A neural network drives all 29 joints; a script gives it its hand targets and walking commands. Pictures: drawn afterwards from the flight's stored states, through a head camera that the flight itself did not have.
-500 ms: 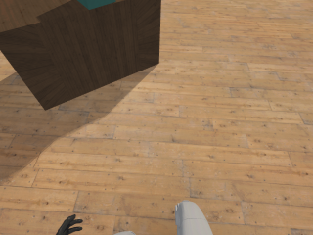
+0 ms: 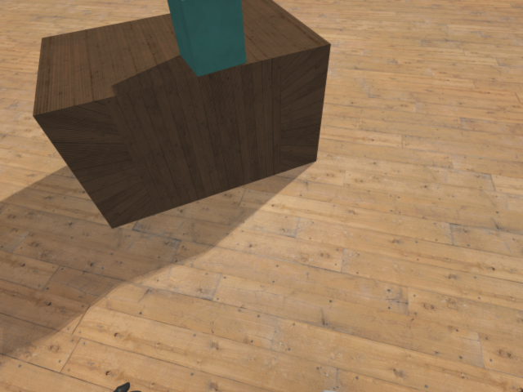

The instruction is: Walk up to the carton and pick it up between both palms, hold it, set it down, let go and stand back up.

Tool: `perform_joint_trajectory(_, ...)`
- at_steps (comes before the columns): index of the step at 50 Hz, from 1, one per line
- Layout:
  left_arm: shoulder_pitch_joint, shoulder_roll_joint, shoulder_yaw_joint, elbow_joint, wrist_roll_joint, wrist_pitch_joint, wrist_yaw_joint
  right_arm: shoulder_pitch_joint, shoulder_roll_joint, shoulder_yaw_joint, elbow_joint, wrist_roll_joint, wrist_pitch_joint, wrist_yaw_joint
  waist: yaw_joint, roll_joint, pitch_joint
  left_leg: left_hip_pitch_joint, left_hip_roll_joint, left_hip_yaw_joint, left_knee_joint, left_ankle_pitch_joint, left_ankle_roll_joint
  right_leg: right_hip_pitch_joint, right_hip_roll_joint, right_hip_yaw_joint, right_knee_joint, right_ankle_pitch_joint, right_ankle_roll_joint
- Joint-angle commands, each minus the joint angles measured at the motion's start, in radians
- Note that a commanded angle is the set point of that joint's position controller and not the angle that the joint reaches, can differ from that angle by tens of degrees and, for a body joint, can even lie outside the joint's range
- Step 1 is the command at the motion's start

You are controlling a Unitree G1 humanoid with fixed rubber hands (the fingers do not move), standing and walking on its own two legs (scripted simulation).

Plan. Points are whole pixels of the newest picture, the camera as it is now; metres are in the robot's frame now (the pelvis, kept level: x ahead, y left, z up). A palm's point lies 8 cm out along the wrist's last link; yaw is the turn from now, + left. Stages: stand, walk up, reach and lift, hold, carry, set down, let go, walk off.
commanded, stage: walk up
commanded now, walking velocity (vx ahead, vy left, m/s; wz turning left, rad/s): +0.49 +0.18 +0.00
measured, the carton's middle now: (206, 25) +1.30 +0.14 +0.02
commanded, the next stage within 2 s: none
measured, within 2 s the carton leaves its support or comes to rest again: neither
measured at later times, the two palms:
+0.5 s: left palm (85, 335) +0.27 +0.34 -0.15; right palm (330, 304) +0.29 -0.13 -0.11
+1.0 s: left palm (156, 188) +0.63 +0.26 -0.13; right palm (336, 246) +0.43 -0.18 -0.15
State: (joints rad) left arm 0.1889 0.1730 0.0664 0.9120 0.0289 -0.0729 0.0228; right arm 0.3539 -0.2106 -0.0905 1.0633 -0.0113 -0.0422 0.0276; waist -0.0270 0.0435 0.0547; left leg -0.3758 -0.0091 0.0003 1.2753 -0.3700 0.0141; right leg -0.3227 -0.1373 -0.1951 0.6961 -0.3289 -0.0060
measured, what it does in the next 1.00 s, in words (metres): walks ahead: left foot, then right foot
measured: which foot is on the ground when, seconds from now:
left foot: up 0.00-0.32, down 0.34-0.96, up 0.98-1.00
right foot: down 0.00-0.36, up 0.38-0.86, down 0.88-1.00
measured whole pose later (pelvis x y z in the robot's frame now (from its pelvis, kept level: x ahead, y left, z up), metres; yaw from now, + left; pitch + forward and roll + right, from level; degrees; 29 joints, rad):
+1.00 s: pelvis +0.50 +0.03 -0.01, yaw +0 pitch +0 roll +0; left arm 0.09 0.18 0.07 0.92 0.02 -0.06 -0.02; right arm 0.38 -0.14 -0.05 1.09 0.00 -0.06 0.00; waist -0.06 0.00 0.10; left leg -0.14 0.10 0.05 1.06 -0.48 -0.02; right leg -0.44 -0.07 -0.19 0.73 -0.29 -0.07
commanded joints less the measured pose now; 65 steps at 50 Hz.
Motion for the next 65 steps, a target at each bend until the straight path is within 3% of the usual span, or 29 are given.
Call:
perform_joint_trajectory(1, 0.137, 0.062, 0.013, 0.023, 0.001, -0.014, -0.002, -0.014, 0.043, 0.012, -0.082, -0.029, 0.002, 0.018, 0.026, -0.259, 0.046, -0.231, 0.092, -0.063, 0.049, 0.091, -0.018, 0.068, -0.272, 0.375, -0.44, 0.278, -0.108)
perform_joint_trajectory(7, 0.116, 0.169, 0.022, 0.003, 0.016, -0.016, -0.018, -0.14, 0.01, 0.034, -0.174, -0.017, 0.039, 0.05, -0.016, -0.306, 0.173, -0.197, 0.148, -0.005, -0.29, 0.272, -0.039, -0.103, -0.212, 0.208, -0.56, 0.018, -0.06)
perform_joint_trajectory(11, 0.221, 0.221, 0.043, 0.043, 0.012, -0.01, -0.024, -0.289, -0.021, 0.048, -0.24, -0.017, 0.016, 0.056, 0.061, -0.226, 0.185, -0.071, 0.134, 0.091, -0.543, 0.225, -0.034, -0.046, -0.215, 0.165, -0.56, 0.165, -0.072)
perform_joint_trajectory(14, 0.201, 0.234, 0.043, 0.057, 0.003, -0.003, -0.041, -0.248, -0.058, 0.041, -0.23, -0.02, -0.004, 0.042, 0.012, -0.269, 0.063, 0.099, 0.09, 0.139, -0.634, 0.108, -0.003, 0.047, -0.196, 0.138, -0.476, 0.056, -0.099)
perform_joint_trajectory(15, 0.227, 0.202, 0.033, 0.061, -0.008, 0.002, -0.046, -0.184, -0.103, 0.021, -0.194, -0.028, -0.016, 0.033, -0.003, -0.156, 0.0, 0.198, 0.059, 0.155, -0.703, 0.108, 0.002, 0.093, -0.147, 0.078, -0.324, 0.196, -0.081)
perform_joint_trajectory(16, 0.244, 0.167, 0.024, 0.059, -0.006, 0.005, -0.047, -0.065, -0.122, 0.001, -0.152, -0.044, -0.028, 0.019, -0.045, -0.064, -0.076, 0.336, 0.083, 0.116, -0.743, 0.112, 0.017, 0.081, -0.093, 0.009, -0.086, 0.297, -0.054)
perform_joint_trajectory(17, 0.224, 0.122, 0.008, 0.027, -0.004, 0.005, -0.047, 0.105, -0.222, -0.034, -0.108, -0.043, -0.034, 0.007, -0.125, 0.174, -0.151, 0.5, 0.268, -0.159, -0.832, -0.005, 0.074, -0.094, -0.031, 0.002, 0.222, 0.136, -0.014)
perform_joint_trajectory(18, 0.211, 0.075, 0.0, 0.009, -0.008, 0.014, -0.042, 0.181, -0.261, -0.038, -0.083, -0.047, -0.031, -0.007, -0.128, 0.316, -0.136, 0.59, 0.43, -0.448, -0.947, 0.044, 0.124, -0.293, 0.067, 0.076, 0.444, -0.257, 0.009)
perform_joint_trajectory(19, 0.206, 0.107, 0.018, -0.003, -0.013, 0.023, -0.033, 0.174, -0.295, -0.05, -0.075, -0.028, -0.023, -0.018, -0.128, 0.343, -0.198, 0.619, 0.463, -0.551, -1.041, -0.018, 0.183, -0.33, 0.075, 0.14, 0.533, -0.227, 0.0)
perform_joint_trajectory(20, 0.158, 0.141, 0.028, -0.012, -0.014, 0.016, -0.033, 0.137, -0.27, -0.053, -0.086, -0.014, -0.025, -0.023, -0.118, 0.342, -0.231, 0.603, 0.456, -0.575, -1.073, 0.021, 0.199, -0.353, 0.061, 0.16, 0.615, -0.19, -0.005)
perform_joint_trajectory(22, 0.098, 0.118, 0.025, 0.029, -0.014, 0.026, -0.041, 0.059, -0.178, -0.013, -0.09, -0.022, -0.038, -0.018, -0.091, 0.119, -0.078, 0.396, 0.422, -0.402, -1.062, 0.206, 0.11, -0.335, 0.022, 0.17, 0.636, -0.088, -0.017)
perform_joint_trajectory(24, 0.171, 0.064, 0.019, 0.036, -0.016, 0.044, -0.045, -0.022, -0.146, 0.0, -0.101, -0.026, -0.055, -0.022, -0.01, 0.08, -0.069, 0.331, 0.415, -0.321, -1.002, 0.436, 0.057, -0.28, -0.003, 0.191, 0.601, -0.001, -0.013)
perform_joint_trajectory(28, 0.062, 0.062, 0.025, 0.009, -0.002, 0.07, -0.048, 0.016, -0.053, 0.022, -0.062, -0.009, -0.078, -0.023, 0.015, 0.12, 0.01, 0.233, 0.373, -0.241, -1.038, 0.505, 0.07, -0.276, -0.011, 0.194, 0.514, 0.049, 0.004)
perform_joint_trajectory(34, -0.136, 0.056, 0.005, -0.05, -0.001, 0.085, -0.074, 0.119, -0.055, 0.026, -0.018, -0.01, -0.07, -0.039, -0.016, 0.131, 0.114, 0.264, 0.346, -0.11, -1.112, 0.542, 0.105, -0.408, -0.025, 0.122, 0.281, 0.189, 0.03)
perform_joint_trajectory(40, -0.29, 0.091, -0.006, -0.103, -0.004, 0.048, -0.078, 0.154, -0.124, 0.007, -0.004, -0.019, -0.061, -0.055, -0.057, 0.035, 0.122, 0.405, 0.355, -0.05, -1.097, 0.589, 0.119, -0.33, 0.003, 0.06, -0.04, 0.134, 0.015)
perform_joint_trajectory(42, -0.223, 0.092, -0.001, -0.085, -0.009, 0.04, -0.075, 0.134, -0.149, -0.005, -0.002, -0.017, -0.053, -0.053, -0.019, 0.103, 0.115, 0.362, 0.345, -0.001, -1.032, 0.686, 0.109, -0.165, 0.045, 0.025, -0.105, 0.069, -0.006)
perform_joint_trajectory(44, -0.03, 0.136, 0.024, -0.023, 0.002, 0.026, -0.058, 0.124, -0.157, -0.005, 0.012, -0.007, -0.051, -0.041, 0.069, 0.036, -0.004, 0.337, 0.285, 0.1, -0.758, 0.977, 0.08, 0.126, 0.129, -0.034, -0.198, 0.138, -0.045)
perform_joint_trajectory(45, 0.129, 0.167, 0.042, 0.025, 0.01, 0.014, -0.047, 0.153, -0.126, 0.008, 0.015, -0.002, -0.049, -0.041, 0.122, -0.015, -0.088, 0.18, 0.257, 0.146, -0.572, 0.95, 0.049, 0.387, 0.093, 0.012, -0.148, 0.186, -0.071)
perform_joint_trajectory(46, 0.315, 0.26, 0.078, 0.064, 0.021, 0.008, -0.033, 0.151, -0.076, 0.024, -0.007, 0.003, -0.051, -0.036, 0.184, -0.194, -0.262, -0.036, 0.182, 0.182, -0.272, 0.591, -0.003, 0.681, -0.127, 0.31, -0.169, 0.157, -0.137)
perform_joint_trajectory(47, 0.379, 0.338, 0.099, 0.069, 0.008, 0.01, -0.022, 0.181, -0.02, 0.034, -0.029, 0.026, -0.047, -0.032, 0.189, -0.395, -0.36, -0.253, 0.013, 0.14, 0.001, -0.132, -0.037, 0.826, -0.375, 0.752, -0.321, 0.168, -0.252)
perform_joint_trajectory(48, 0.371, 0.354, 0.105, 0.08, -0.018, 0.018, -0.016, 0.108, -0.085, 0.004, -0.05, 0.013, -0.031, -0.035, 0.198, -0.285, -0.361, -0.255, 0.027, 0.017, 0.089, -0.173, -0.018, 0.722, -0.439, 0.889, -0.439, 0.025, -0.297)
perform_joint_trajectory(49, 0.299, 0.276, 0.082, 0.081, -0.024, 0.016, -0.015, -0.001, -0.124, -0.015, -0.068, 0.01, -0.029, -0.03, 0.178, -0.18, -0.258, -0.284, 0.068, -0.021, 0.133, -0.089, -0.008, 0.63, -0.39, 0.84, -0.476, 0.033, -0.259)
perform_joint_trajectory(51, 0.225, 0.2, 0.044, 0.058, -0.003, -0.013, -0.011, -0.125, -0.025, 0.018, -0.083, 0.016, -0.034, -0.019, 0.16, -0.026, -0.112, -0.263, 0.134, -0.052, 0.087, 0.02, -0.001, 0.417, -0.296, 0.521, -0.408, 0.395, -0.156)
perform_joint_trajectory(52, 0.203, 0.171, 0.037, 0.065, -0.001, -0.023, -0.011, -0.129, 0.003, 0.022, -0.084, 0.013, -0.035, -0.015, 0.128, -0.093, -0.065, -0.231, 0.135, -0.039, 0.055, 0.043, -0.009, 0.307, -0.269, 0.46, -0.41, 0.487, -0.134)
perform_joint_trajectory(54, 0.192, 0.137, 0.018, 0.092, 0.002, -0.029, -0.017, -0.066, -0.013, 0.004, -0.075, -0.019, -0.006, -0.015, 0.063, -0.06, 0.001, -0.219, 0.141, -0.063, 0.082, 0.073, -0.015, 0.198, -0.308, 0.447, -0.402, 0.608, -0.125)
perform_joint_trajectory(56, 0.195, 0.122, 0.012, 0.096, 0.004, -0.037, -0.02, -0.108, 0.0, 0.008, -0.093, -0.021, 0.021, -0.009, 0.042, -0.162, 0.012, -0.218, 0.138, -0.067, 0.042, 0.074, -0.019, 0.143, -0.303, 0.417, -0.423, 0.528, -0.14)
perform_joint_trajectory(58, 0.2, 0.106, 0.002, 0.091, 0.008, -0.042, -0.016, -0.174, 0.001, 0.014, -0.117, -0.022, 0.04, 0.004, 0.028, -0.13, 0.045, -0.25, 0.13, -0.043, -0.041, 0.112, -0.027, 0.136, -0.258, 0.336, -0.433, 0.577, -0.126)
perform_joint_trajectory(60, 0.198, 0.119, 0.003, 0.093, 0.008, -0.038, -0.011, -0.234, 0.02, 0.032, -0.139, -0.019, 0.053, 0.018, 0.031, -0.218, 0.071, -0.289, 0.129, 0.002, -0.185, 0.164, -0.033, 0.167, -0.208, 0.221, -0.432, 0.68, -0.107)
perform_joint_trajectory(65, 0.238, 0.144, 0.0, 0.096, 0.001, -0.026, -0.013, -0.396, -0.012, 0.049, -0.196, -0.012, 0.044, 0.027, 0.079, -0.264, 0.133, -0.097, 0.051, 0.126, -0.593, 0.279, -0.025, 0.136, -0.133, 0.106, -0.439, 0.908, -0.065)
